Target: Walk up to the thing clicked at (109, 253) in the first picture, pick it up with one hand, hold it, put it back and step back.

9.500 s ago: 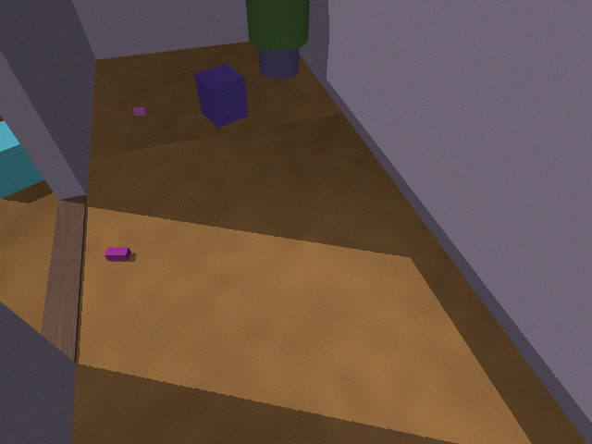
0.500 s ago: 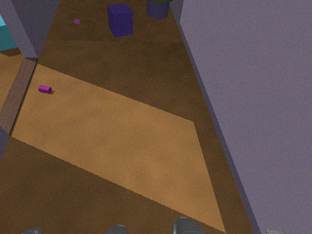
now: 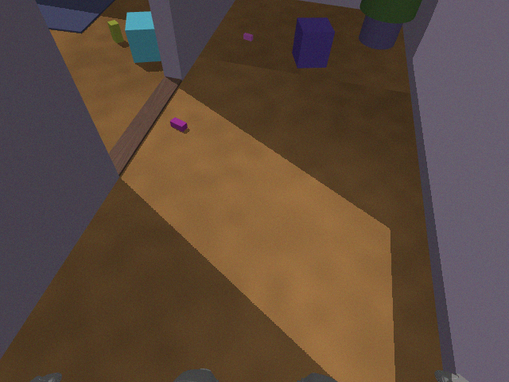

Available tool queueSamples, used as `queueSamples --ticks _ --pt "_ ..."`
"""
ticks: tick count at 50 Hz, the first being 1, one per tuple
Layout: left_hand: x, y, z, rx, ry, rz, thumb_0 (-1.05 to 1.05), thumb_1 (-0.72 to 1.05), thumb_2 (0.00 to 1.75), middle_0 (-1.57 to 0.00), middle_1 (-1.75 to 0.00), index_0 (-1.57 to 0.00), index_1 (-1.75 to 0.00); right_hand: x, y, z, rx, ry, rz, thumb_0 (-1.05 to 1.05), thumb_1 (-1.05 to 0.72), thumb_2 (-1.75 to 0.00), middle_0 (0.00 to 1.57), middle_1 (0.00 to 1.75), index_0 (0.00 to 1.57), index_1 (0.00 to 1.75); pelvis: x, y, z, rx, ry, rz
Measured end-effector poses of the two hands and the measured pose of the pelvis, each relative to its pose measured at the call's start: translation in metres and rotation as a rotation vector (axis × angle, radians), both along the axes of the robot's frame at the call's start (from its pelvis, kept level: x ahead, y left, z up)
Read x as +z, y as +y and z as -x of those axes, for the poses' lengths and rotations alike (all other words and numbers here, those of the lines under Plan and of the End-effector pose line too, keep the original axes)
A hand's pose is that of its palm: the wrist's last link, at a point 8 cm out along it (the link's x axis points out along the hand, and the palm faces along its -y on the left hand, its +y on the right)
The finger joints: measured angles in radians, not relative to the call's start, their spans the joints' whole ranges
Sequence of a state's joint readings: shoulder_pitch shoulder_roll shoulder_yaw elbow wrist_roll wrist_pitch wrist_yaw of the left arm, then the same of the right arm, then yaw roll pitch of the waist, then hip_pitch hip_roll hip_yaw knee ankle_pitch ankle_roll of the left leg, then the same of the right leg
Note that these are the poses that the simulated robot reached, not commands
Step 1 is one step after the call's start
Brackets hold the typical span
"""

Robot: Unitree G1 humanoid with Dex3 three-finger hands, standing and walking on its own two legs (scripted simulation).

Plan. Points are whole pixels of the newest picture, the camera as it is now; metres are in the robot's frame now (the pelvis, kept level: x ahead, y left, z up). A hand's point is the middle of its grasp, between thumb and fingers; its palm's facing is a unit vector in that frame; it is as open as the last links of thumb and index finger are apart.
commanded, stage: walk up
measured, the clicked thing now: (178, 124) +1.41 +0.47 -0.72
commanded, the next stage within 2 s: stand in 1.10 s
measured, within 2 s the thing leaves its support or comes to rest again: neither
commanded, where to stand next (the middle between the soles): +0.08 +0.00 m, yaw +11 degrees
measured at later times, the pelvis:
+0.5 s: pelvis +0.00 +0.00 +0.00, yaw +11 degrees
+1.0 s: pelvis +0.01 -0.02 +0.03, yaw +14 degrees
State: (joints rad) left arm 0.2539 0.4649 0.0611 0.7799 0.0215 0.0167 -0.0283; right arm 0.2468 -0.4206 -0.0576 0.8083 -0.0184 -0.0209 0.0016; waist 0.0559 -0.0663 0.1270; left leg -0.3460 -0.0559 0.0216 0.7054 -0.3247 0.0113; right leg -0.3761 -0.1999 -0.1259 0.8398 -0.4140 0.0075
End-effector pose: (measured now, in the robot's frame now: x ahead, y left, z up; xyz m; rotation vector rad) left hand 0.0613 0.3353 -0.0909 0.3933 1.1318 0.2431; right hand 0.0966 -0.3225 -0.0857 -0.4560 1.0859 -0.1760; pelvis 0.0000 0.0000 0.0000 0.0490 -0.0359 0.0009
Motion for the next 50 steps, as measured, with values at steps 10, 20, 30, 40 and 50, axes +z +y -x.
queueSamples --ticks 10,20,30,40,50 --pt "-0.012 -0.012 0.037 0.110 0.044 0.036 0.01 0.91 0.90 -0.20 -0.30 -0.20 -0.30 0.000 0.008 -0.021 0.066 -0.006 -0.005 0.01 -0.90 -0.90 0.21 0.30 0.20 0.30 0.001 -0.008 -0.002 0.086 0.007 0.048" --pt "-0.007 -0.025 0.069 0.176 0.052 0.058 0.01 0.90 0.90 -0.20 -0.30 -0.21 -0.30 -0.003 0.021 -0.055 0.142 0.008 -0.032 0.01 -0.90 -0.90 0.21 0.30 0.20 0.30 0.007 -0.004 -0.002 0.169 0.004 0.038" --pt "-0.013 -0.011 0.069 0.242 0.063 0.046 0.01 0.90 0.90 -0.20 -0.30 -0.20 -0.30 -0.008 0.039 -0.060 0.163 0.010 -0.044 0.01 -0.90 -0.90 0.21 0.30 0.20 0.30 0.005 -0.003 -0.003 0.197 -0.001 0.040" --pt "0.000 -0.034 0.057 0.234 0.051 0.081 0.01 0.90 0.90 -0.20 -0.30 -0.20 -0.30 -0.007 0.046 -0.069 0.174 0.046 -0.100 0.01 -0.90 -0.90 0.21 0.30 0.20 0.30 0.021 -0.012 -0.006 0.218 -0.011 0.051" --pt "0.006 -0.043 0.035 0.248 0.018 0.114 0.01 0.90 0.90 -0.20 -0.30 -0.20 -0.30 0.004 0.038 -0.071 0.167 0.088 -0.080 0.01 -0.90 -0.90 0.21 0.30 0.20 0.30 0.032 -0.017 -0.010 0.237 -0.008 0.054"
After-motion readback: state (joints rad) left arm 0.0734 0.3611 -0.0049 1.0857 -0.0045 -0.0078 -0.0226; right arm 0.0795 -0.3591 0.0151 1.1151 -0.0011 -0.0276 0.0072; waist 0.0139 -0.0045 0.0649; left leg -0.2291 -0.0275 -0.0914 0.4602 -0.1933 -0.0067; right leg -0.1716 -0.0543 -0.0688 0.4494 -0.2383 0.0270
